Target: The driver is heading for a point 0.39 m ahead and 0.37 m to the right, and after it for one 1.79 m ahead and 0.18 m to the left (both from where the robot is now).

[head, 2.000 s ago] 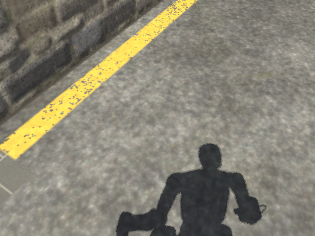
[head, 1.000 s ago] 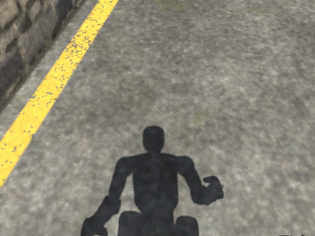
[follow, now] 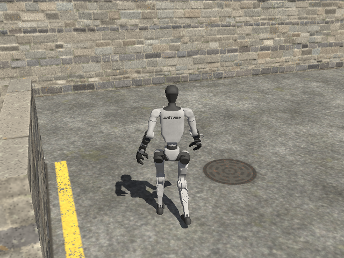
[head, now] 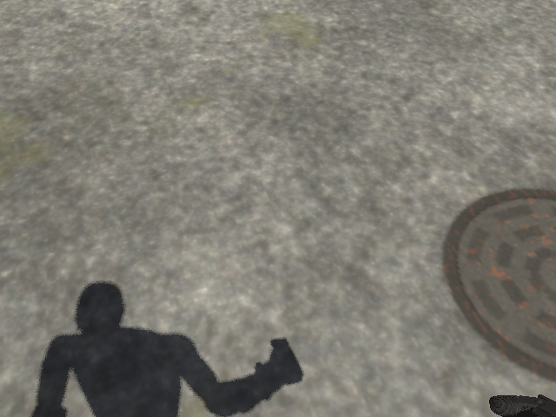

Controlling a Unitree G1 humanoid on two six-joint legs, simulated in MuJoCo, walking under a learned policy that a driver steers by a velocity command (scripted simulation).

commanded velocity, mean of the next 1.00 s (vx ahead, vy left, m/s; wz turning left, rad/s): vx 0.38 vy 0.00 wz -0.31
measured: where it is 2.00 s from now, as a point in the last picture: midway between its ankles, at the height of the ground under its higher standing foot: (373, 395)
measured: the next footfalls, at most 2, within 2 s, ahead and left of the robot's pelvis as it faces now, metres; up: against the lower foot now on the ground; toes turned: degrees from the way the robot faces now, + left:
right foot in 0.46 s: +0.37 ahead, -0.19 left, +0.00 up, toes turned -19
left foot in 0.92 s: +0.64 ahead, -0.07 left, +0.00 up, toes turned -17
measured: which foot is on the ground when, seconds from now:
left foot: down 0.00-0.46, up 0.48-0.90, down 0.92-1.00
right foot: up 0.00-0.44, down 0.46-0.94, up 0.96-1.00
